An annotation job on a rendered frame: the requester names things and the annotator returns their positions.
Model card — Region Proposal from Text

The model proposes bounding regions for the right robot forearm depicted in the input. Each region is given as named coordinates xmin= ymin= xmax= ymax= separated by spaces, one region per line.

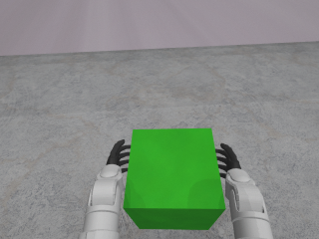
xmin=225 ymin=168 xmax=274 ymax=239

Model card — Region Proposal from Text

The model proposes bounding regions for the robot right hand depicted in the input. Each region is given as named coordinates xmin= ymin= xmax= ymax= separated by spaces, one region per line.
xmin=215 ymin=143 xmax=241 ymax=178

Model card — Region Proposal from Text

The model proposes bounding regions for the robot left hand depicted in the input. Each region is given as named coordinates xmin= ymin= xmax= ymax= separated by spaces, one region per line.
xmin=106 ymin=139 xmax=131 ymax=173

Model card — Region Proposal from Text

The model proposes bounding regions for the carton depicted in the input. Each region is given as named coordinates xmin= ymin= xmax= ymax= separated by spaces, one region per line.
xmin=123 ymin=127 xmax=226 ymax=230

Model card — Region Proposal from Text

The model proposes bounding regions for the left robot forearm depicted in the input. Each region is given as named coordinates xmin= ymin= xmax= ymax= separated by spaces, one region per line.
xmin=78 ymin=164 xmax=124 ymax=239

